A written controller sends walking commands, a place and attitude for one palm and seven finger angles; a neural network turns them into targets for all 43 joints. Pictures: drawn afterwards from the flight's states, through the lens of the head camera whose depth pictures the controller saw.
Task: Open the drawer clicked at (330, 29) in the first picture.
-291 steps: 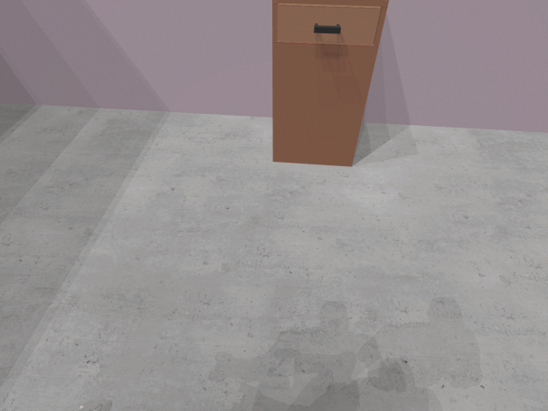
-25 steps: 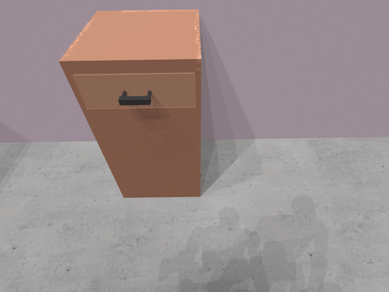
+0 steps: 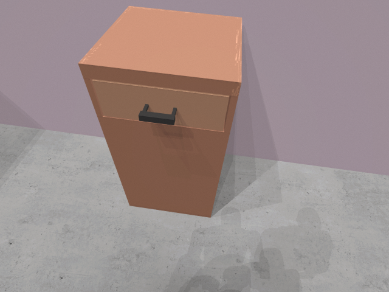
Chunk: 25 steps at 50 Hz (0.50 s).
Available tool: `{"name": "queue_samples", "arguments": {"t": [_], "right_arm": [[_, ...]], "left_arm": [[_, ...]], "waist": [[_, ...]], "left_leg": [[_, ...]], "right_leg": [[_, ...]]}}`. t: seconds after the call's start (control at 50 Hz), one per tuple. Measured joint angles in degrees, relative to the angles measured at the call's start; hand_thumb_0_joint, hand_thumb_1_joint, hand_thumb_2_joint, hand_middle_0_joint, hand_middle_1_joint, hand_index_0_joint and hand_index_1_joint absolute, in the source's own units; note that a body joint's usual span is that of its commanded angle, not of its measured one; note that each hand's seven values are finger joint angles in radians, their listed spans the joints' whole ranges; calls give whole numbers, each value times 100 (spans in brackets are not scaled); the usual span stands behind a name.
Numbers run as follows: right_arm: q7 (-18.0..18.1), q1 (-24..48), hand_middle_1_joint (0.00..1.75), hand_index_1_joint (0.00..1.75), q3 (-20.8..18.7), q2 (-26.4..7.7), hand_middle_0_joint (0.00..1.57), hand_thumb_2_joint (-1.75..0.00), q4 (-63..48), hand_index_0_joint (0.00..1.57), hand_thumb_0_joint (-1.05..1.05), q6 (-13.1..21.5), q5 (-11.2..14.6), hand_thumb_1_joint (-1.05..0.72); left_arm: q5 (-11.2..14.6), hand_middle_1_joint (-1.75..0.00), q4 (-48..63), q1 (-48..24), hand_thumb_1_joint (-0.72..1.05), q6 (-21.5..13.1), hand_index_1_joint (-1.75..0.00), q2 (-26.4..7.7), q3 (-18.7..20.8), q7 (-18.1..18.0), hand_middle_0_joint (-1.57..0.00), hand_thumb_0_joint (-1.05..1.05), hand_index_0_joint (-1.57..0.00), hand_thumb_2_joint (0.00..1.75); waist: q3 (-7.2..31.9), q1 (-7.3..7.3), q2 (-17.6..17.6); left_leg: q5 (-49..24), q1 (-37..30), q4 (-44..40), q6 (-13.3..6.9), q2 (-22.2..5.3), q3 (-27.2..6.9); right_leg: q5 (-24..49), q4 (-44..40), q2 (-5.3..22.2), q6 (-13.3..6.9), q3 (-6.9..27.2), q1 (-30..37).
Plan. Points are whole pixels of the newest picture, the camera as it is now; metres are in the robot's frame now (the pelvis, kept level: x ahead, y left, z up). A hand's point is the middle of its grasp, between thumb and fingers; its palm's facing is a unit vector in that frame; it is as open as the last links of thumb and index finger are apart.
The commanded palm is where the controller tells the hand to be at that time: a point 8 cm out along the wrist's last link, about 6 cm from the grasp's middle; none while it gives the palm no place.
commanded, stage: come to a stop and stand still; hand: left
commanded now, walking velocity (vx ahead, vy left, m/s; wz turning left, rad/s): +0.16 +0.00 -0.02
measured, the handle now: (158, 113) +0.59 +0.18 -0.01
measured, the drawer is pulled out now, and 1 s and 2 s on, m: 0.00 0.00 0.00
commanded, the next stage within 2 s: none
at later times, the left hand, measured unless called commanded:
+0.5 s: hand (125, 282) +0.16 +0.18 -0.16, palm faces +0.01 -0.96 -0.27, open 7.3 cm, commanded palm none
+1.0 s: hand out of the picture +0.06 +0.24 -0.16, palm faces +0.01 -0.96 -0.27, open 7.4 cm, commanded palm none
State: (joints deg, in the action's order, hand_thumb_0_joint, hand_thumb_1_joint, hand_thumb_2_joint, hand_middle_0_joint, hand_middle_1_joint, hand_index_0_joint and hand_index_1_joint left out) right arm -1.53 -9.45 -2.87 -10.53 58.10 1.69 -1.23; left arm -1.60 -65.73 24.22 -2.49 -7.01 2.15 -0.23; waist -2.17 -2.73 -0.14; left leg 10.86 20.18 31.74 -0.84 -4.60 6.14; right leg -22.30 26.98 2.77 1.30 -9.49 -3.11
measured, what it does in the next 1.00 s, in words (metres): steps on the spot: right foot, then left foot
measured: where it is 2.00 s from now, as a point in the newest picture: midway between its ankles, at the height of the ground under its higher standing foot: outside the picture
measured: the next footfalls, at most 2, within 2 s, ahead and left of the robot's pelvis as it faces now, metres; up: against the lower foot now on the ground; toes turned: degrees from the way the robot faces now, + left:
right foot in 0.34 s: +0.15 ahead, -0.10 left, +0.00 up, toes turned +1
left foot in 0.70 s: +0.07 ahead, +0.14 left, +0.00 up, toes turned +3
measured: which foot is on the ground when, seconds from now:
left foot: down 0.00-0.40, up 0.42-0.68, down 0.70-1.00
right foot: down 0.00-0.00, up 0.02-0.32, down 0.34-1.00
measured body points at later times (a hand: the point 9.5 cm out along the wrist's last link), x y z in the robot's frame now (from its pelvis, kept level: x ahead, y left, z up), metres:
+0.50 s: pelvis +0.08 -0.01 +0.00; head +0.12 -0.04 +0.45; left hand +0.16 +0.23 -0.14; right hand +0.11 -0.24 -0.17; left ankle +0.04 +0.11 -0.68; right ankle +0.12 -0.11 -0.73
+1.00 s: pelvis +0.04 +0.04 +0.00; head +0.02 +0.02 +0.45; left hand +0.06 +0.29 -0.13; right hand +0.10 -0.19 -0.15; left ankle +0.03 +0.13 -0.73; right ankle +0.11 -0.10 -0.73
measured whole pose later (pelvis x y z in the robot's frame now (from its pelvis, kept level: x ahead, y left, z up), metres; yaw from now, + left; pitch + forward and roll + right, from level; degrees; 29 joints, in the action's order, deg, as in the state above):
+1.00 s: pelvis +0.04 +0.04 +0.00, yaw -2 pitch -3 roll +1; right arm 0.1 -16.0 -0.6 -11.7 51.9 -1.3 -1.0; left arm -1.3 -55.9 18.4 2.0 -10.8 0.3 -0.7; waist -0.2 -0.5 -2.4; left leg 17.9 10.6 31.3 -2.4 1.0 6.1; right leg -10.4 31.6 3.3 1.0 1.1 -18.8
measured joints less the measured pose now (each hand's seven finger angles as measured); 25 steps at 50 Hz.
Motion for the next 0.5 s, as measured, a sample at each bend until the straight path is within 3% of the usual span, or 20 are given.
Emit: {"name": "queue_samples", "arguments": {"t": [0.04, 0.08, 0.14, 0.22, 0.3, 0.34, 0.42, 0.5], "right_arm": [[65, 104, 30, 30, 32, 71, 20, -90, -49, 19, 0, 101, -26, -92], [127, 105, 30, 30, 78, 136, 20, -90, -79, 19, 0, 134, -15, -92], [250, -23, 30, 30, 54, 216, 20, -90, -40, 20, 0, 148, 37, -93], [330, -190, 30, 30, 97, 147, 21, -90, 123, 20, -1, 78, 42, -95], [334, -284, 30, 30, 122, 178, 20, -90, 334, 20, -1, -94, 42, -95], [326, -324, 30, 30, 97, 211, 20, -90, 388, 20, 0, -175, 49, -94], [289, -284, 30, 30, -18, 135, 20, -90, 347, 20, 0, -348, 91, -93], [296, -170, 30, 30, -99, 24, 20, -90, 263, 20, 1, -502, 123, -92]], "left_arm": [[26, -30, -54, -52, 91, 103, -30, -50, 7, 2, -21, 0, -20, 90], [30, -30, -59, -159, 91, 179, -30, -81, 10, 2, -21, 0, -20, 90], [19, -30, 37, -397, 91, 198, -30, -143, 37, 19, -20, 0, -20, 90], [46, -30, 287, -786, 91, 226, -29, -200, 29, -60, -20, 0, -20, 90], [42, -30, 456, -1114, 92, 283, -29, -282, 10, -133, -20, 0, -20, 90], [33, -30, 539, -1194, 92, 292, -29, -351, 12, -125, -20, 0, -20, 90], [5, -30, 643, -1369, 92, 293, -30, -325, 13, -114, -20, 0, -20, 90], [-6, -30, 802, -1609, 91, 327, -30, -231, 22, -154, -20, 0, -20, 90]], "waist": [[-120, -8, 176], [-170, 9, 209], [-153, 75, 208], [-104, 155, 191], [-118, 208, 177], [-132, 224, 189], [-213, 343, -82], [-356, 330, -180]], "left_leg": [[209, -8, 271, -95, 125, 119], [385, -153, 280, -152, 163, 208], [310, -513, -161, -147, 248, 286], [189, -881, -668, -164, 370, 288], [350, -1053, -624, -74, 395, 266], [533, -1055, -410, -2, 393, 289], [1029, -725, 393, 123, 227, 125], [1950, -54, 2232, 174, 413, -382]], "right_leg": [[-479, 1249, 172, -105, 221, -476], [-730, 2636, 132, -188, 446, -1108], [-406, 3431, 169, -161, 496, -1817], [84, 2544, 220, -2, 558, -2069], [472, 1346, 193, 57, 580, -1787], [1003, 784, 182, 36, 578, -1550], [690, 832, 38, -247, 470, -1531], [781, 695, 43, -319, 404, -1542]]}}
